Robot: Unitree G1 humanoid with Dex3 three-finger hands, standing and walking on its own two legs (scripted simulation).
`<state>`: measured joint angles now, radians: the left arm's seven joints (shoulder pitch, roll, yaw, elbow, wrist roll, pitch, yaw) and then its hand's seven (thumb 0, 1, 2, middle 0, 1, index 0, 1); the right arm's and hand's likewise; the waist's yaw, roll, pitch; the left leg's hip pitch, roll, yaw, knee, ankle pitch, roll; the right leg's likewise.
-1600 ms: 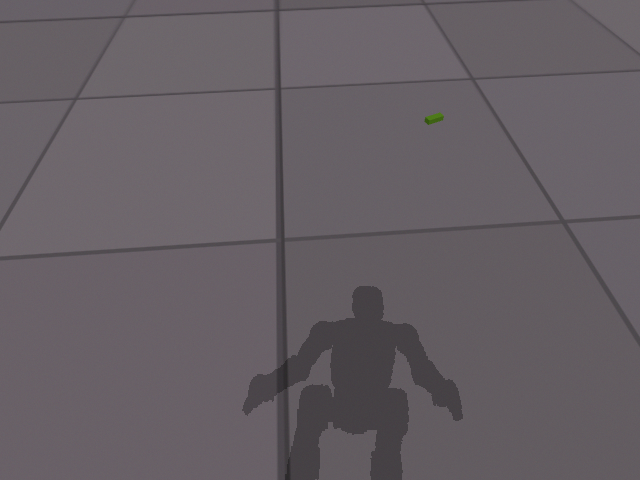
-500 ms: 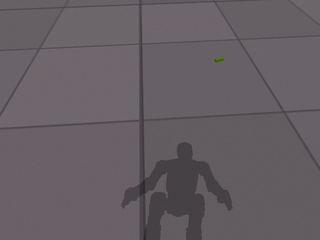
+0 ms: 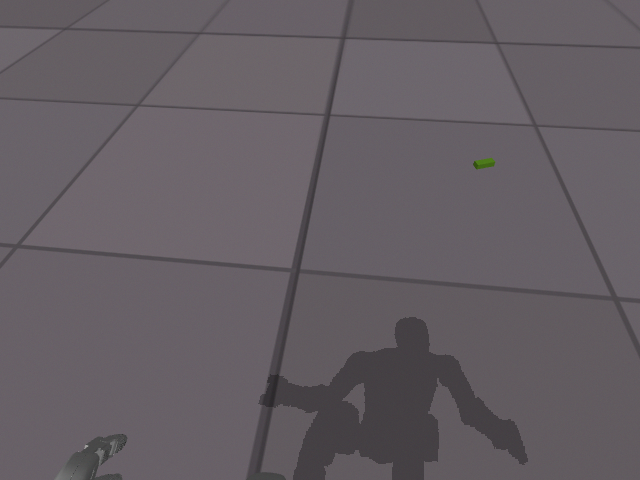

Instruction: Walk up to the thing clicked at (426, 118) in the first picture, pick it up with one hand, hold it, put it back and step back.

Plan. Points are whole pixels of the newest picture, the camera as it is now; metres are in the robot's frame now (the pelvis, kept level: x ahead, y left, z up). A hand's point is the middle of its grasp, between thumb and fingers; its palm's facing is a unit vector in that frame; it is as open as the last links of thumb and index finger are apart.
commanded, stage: walk up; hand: left
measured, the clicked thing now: (484, 163) +1.73 -0.68 -0.75
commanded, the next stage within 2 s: none
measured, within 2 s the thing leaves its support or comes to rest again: neither
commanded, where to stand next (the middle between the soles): +1.47 -1.02 m, yaw +20 degrees
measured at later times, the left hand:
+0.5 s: hand (225, 386) +0.28 +0.19 -0.16, palm faces +0.06 -0.95 -0.29, open 7.4 cm
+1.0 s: hand (325, 305) +0.45 +0.04 -0.16, palm faces +0.25 -0.92 -0.31, open 7.4 cm
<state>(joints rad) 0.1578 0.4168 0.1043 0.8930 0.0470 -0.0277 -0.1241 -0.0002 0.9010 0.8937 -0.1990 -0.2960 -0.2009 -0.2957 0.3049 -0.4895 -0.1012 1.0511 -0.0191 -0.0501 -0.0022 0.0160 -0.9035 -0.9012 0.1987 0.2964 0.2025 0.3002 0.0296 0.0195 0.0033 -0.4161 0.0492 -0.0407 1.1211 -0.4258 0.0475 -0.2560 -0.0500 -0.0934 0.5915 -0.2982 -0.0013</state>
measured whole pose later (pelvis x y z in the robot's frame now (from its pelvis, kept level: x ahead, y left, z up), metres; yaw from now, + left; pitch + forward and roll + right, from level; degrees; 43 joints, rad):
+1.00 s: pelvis +0.50 -0.23 -0.01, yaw +13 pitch -1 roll -1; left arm 0.35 0.45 0.09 0.84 0.04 0.01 -0.10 0.00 0.90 0.89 -0.20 -0.30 -0.20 -0.30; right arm 0.28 -0.42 -0.04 0.89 0.00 -0.13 -0.01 0.01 -0.90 -0.90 0.20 0.30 0.21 0.30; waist 0.10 -0.05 0.06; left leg -0.46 0.03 0.12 0.62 -0.17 0.05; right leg -0.14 0.00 -0.20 0.60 -0.45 -0.06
